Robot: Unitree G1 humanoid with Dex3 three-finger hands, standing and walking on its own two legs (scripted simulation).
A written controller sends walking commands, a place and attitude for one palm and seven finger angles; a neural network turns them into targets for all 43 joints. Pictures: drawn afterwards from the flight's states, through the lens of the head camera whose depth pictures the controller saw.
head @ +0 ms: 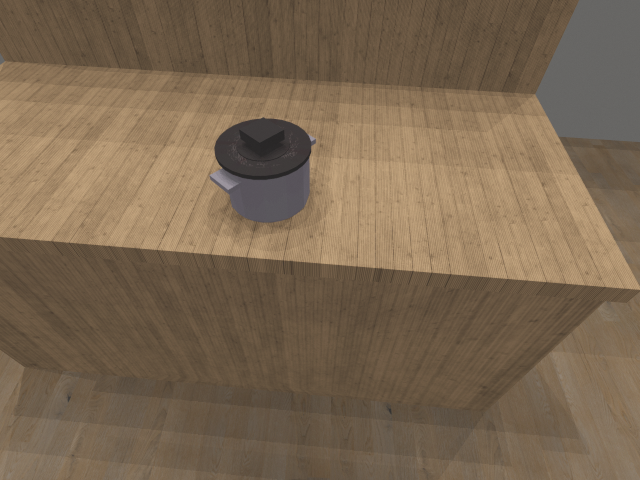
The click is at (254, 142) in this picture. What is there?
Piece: lid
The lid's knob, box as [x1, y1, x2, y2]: [239, 117, 284, 151]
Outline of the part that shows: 263,117 239,129 241,139 259,151 264,150 284,138 283,129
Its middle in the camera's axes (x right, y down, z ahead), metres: -0.10 -0.18 +0.65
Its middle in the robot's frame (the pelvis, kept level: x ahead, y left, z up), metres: +0.62 +0.14 +0.10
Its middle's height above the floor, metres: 0.87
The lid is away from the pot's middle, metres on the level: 0.00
